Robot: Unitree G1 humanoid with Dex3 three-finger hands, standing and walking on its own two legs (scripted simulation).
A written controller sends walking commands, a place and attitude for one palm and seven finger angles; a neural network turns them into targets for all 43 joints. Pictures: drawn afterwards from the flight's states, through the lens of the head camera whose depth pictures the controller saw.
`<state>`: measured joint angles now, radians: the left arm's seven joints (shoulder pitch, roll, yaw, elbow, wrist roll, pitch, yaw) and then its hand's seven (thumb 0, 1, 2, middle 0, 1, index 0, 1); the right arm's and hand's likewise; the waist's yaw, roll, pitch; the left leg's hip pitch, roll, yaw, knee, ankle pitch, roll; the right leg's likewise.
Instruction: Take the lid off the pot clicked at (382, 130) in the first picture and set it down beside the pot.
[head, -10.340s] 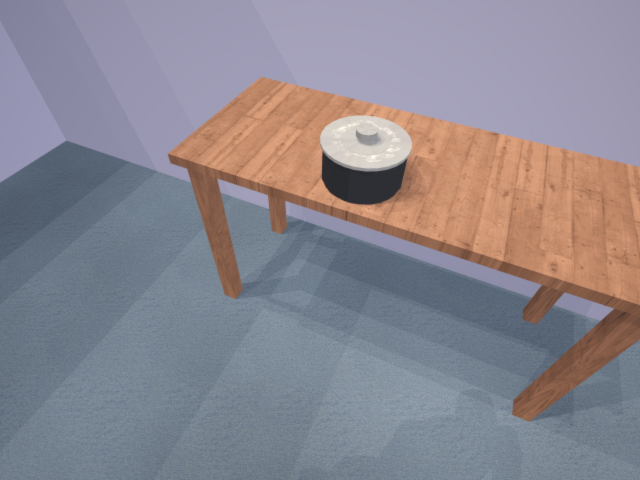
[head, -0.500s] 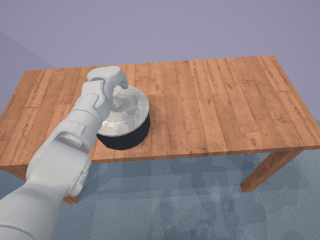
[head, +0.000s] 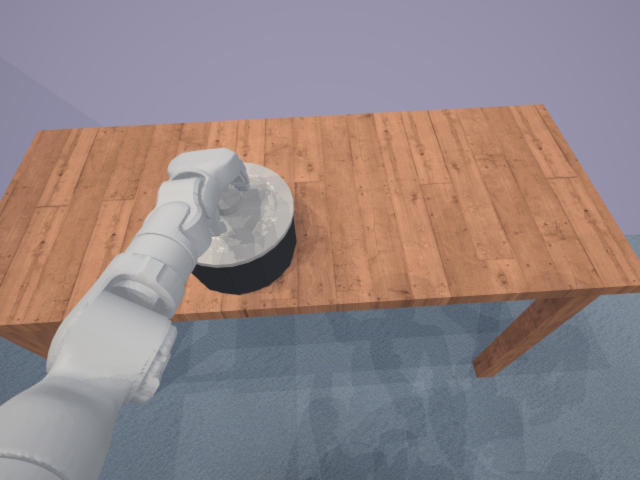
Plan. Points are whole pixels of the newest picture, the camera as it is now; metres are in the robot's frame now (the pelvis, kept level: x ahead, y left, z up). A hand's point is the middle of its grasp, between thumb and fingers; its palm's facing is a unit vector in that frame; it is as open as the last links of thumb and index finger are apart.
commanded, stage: lower the open fingers around the knob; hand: left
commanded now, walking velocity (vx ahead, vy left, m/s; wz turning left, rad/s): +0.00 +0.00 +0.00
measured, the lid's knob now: (225, 200) +0.51 +0.11 +0.02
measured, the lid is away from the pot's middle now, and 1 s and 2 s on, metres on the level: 0.00 0.00 0.01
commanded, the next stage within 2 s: close the fingers and squeeze the knob in 0.28 s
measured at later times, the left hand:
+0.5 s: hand (226, 207) +0.47 +0.10 +0.04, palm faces -0.40 -0.06 -0.92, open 10.1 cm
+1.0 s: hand (218, 208) +0.47 +0.11 +0.04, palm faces -0.40 -0.07 -0.92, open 8.4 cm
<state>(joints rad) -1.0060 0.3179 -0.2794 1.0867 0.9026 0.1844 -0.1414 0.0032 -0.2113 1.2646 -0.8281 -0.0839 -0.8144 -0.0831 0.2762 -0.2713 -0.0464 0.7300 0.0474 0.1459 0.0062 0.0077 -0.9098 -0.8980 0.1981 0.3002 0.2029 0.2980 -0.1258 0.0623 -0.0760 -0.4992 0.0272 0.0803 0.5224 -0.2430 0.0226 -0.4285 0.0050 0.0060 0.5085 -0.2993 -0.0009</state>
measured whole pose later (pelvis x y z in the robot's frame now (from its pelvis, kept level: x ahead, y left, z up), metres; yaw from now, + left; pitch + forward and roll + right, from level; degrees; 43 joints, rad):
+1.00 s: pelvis +0.00 +0.00 +0.00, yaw +0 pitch +13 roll +0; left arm -1.00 0.32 -0.27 1.12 0.90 0.17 -0.11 0.00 0.13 0.93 -0.56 -0.98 -0.56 -0.98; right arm 0.29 -0.27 -0.05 0.74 0.05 0.14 0.01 0.01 -0.91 -0.90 0.20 0.30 0.20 0.30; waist -0.14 0.06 -0.09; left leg -0.52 0.04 0.08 0.55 -0.25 0.02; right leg -0.45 0.01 0.01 0.53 -0.30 0.00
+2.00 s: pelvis -0.01 +0.00 +0.00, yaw -1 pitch +13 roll -1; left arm -1.02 0.31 -0.26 1.14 0.92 0.18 -0.09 0.02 0.29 0.60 -0.65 -0.98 -0.66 -0.98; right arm 0.30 -0.27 -0.05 0.74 0.04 0.14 0.01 0.01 -0.91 -0.90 0.20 0.30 0.20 0.30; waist -0.14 0.07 -0.09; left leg -0.54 0.03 0.08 0.55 -0.25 0.02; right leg -0.47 0.01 0.01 0.53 -0.30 0.00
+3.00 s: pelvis +0.00 +0.00 +0.00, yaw +0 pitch +12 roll +0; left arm -1.06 0.34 -0.28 1.06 0.90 0.21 -0.19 0.02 0.28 0.59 -0.66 -0.98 -0.68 -0.98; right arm 0.28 -0.28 -0.04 0.73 0.06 0.10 -0.01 0.01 -0.91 -0.90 0.20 0.30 0.20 0.30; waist -0.13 0.07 -0.07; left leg -0.47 0.02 0.08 0.51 -0.24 0.03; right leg -0.39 0.00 0.01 0.48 -0.29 0.00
